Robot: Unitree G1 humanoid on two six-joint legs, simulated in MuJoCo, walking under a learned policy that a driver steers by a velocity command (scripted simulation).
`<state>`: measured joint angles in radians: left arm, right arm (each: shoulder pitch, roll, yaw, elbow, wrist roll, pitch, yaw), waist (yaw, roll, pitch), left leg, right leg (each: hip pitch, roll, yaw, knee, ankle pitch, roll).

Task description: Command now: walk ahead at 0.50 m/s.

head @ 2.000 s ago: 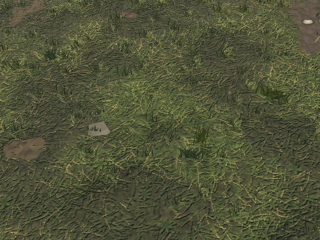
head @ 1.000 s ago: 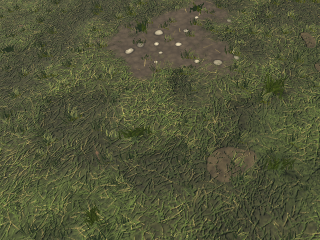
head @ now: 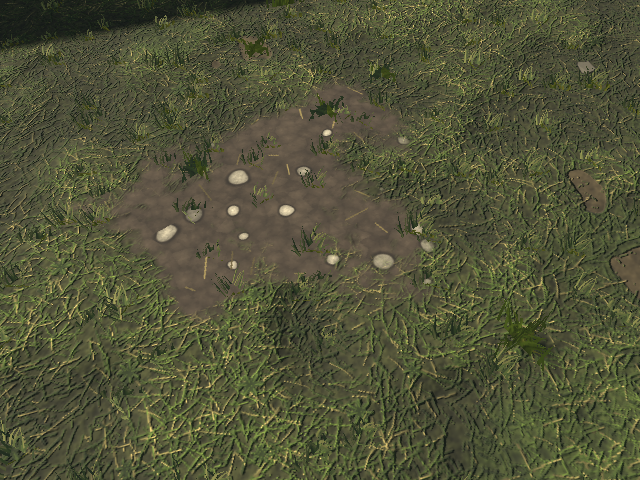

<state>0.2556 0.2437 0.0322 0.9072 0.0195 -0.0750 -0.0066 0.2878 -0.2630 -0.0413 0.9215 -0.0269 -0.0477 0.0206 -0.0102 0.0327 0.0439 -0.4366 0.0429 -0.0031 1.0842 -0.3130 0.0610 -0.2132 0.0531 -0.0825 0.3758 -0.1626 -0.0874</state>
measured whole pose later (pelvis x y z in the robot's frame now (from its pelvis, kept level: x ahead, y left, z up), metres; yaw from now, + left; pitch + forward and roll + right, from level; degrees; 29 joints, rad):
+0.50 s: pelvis +0.27 +0.06 -0.01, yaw +11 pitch +0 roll +0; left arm 0.28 0.23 0.03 0.94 0.02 -0.09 0.00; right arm 0.19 -0.26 -0.06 0.89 -0.01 -0.04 0.01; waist 0.01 -0.01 0.07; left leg -0.33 -0.10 0.05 0.51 -0.19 0.12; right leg -0.35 -0.04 -0.02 1.20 -0.35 -0.03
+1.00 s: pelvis +0.55 +0.08 -0.01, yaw +29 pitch +1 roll +0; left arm 0.07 0.26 0.02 0.74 0.04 -0.07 0.01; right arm 0.37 -0.30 -0.08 0.87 -0.01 -0.03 -0.01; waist -0.08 0.02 0.06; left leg -0.26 -0.12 -0.11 1.07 -0.48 0.07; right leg -0.40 0.00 -0.04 0.55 -0.17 -0.03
